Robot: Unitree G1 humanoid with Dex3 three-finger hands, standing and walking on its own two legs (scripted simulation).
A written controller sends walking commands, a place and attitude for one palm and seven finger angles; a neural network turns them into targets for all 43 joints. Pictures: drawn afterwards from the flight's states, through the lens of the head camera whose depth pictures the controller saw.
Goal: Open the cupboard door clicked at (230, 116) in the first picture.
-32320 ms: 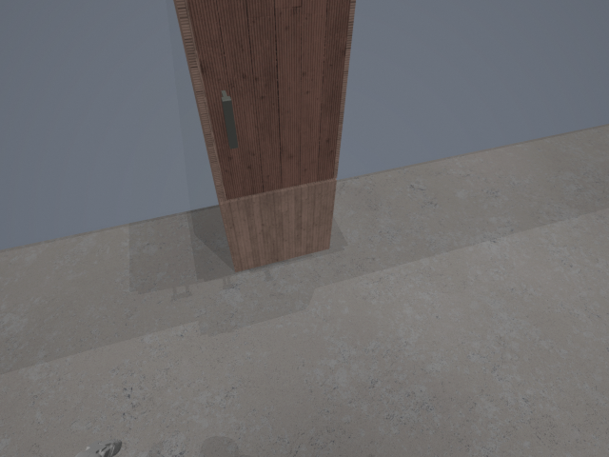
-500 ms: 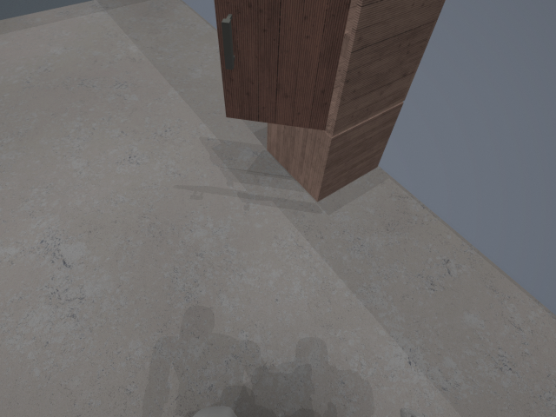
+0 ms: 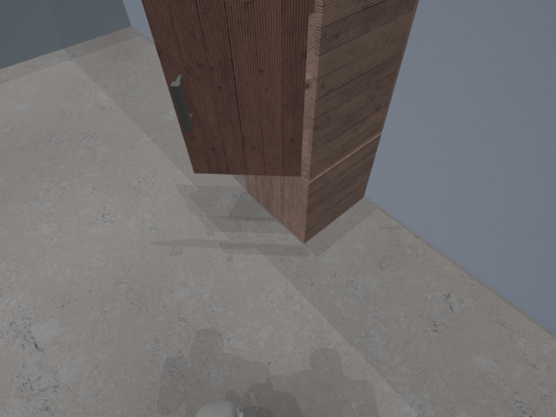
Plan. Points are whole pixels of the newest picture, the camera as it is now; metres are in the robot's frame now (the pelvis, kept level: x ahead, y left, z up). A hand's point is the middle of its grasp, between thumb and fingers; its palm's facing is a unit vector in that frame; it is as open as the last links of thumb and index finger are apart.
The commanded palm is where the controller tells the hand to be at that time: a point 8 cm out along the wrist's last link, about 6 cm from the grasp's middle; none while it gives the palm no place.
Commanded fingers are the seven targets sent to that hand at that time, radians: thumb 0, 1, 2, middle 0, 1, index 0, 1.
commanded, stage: take the last steps up to it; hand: left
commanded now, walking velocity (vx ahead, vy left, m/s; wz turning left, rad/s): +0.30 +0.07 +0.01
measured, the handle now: (183, 103) +0.85 +0.29 -0.05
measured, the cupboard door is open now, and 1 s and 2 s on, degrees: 45 45 45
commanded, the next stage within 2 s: come to a stop and stand still in 0.52 s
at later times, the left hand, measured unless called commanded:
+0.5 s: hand (149, 376) +0.21 +0.25 -0.18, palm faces +0.04 -0.99 -0.16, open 7.3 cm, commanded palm none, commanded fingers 0.00 0.90 0.90 -0.20 -0.30 -0.20 -0.30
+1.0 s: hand (174, 302) +0.35 +0.23 -0.18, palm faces +0.03 -0.98 -0.18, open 7.3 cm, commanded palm none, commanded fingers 0.00 0.90 0.90 -0.20 -0.30 -0.20 -0.30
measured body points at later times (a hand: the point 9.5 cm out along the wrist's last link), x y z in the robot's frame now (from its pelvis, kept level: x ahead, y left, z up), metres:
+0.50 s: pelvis +0.18 +0.07 +0.00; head +0.21 +0.08 +0.45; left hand +0.21 +0.30 -0.16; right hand +0.23 -0.17 -0.15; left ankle +0.19 +0.15 -0.74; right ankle +0.20 -0.06 -0.68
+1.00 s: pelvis +0.26 +0.06 -0.01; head +0.28 +0.07 +0.44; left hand +0.35 +0.29 -0.17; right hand +0.28 -0.18 -0.16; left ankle +0.28 +0.17 -0.75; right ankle +0.29 -0.06 -0.74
